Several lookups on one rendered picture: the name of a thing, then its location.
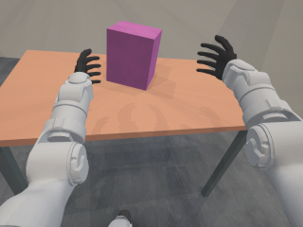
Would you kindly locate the robot right forearm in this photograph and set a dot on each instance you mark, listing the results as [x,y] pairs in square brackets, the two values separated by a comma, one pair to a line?
[257,97]

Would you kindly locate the carton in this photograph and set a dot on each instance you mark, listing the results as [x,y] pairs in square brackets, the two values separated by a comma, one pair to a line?
[131,54]

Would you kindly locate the robot left upper arm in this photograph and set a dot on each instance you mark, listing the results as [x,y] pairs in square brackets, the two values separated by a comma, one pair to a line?
[53,171]

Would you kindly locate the left robot foot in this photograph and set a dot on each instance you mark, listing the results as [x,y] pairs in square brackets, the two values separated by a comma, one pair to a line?
[125,213]

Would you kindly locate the left robot shin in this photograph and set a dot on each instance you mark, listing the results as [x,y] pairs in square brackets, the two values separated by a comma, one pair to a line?
[121,217]

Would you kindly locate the right robot hand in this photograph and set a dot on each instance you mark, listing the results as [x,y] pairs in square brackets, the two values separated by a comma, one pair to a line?
[221,60]

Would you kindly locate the robot left forearm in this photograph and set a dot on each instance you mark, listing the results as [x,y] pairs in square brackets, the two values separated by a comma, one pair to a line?
[69,112]

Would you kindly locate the left robot hand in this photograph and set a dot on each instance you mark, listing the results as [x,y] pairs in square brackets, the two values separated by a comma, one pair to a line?
[82,67]

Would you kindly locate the robot right upper arm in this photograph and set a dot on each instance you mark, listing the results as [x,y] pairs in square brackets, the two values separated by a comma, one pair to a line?
[277,149]

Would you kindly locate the table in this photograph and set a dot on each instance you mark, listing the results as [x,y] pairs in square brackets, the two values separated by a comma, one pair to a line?
[179,100]

